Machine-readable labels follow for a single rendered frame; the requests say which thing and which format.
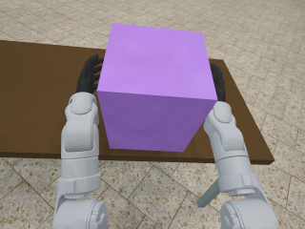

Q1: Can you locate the left robot hand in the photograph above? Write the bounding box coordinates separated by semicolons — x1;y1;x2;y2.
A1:
75;54;104;94

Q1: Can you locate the robot left upper arm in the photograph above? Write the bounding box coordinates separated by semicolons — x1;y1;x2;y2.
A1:
52;199;109;229

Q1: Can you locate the robot left forearm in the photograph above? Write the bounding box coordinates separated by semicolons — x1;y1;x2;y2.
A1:
51;92;102;229

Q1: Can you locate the carton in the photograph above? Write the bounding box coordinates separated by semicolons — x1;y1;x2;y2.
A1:
96;23;218;153

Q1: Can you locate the right robot hand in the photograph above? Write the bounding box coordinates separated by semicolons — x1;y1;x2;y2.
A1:
210;63;226;102

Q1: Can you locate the robot right upper arm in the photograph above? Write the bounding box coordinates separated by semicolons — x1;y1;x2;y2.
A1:
220;198;279;229

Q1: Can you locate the table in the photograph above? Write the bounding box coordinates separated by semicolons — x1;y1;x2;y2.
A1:
0;40;275;208

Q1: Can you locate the robot right forearm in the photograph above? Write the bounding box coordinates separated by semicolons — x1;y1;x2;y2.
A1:
203;101;280;229

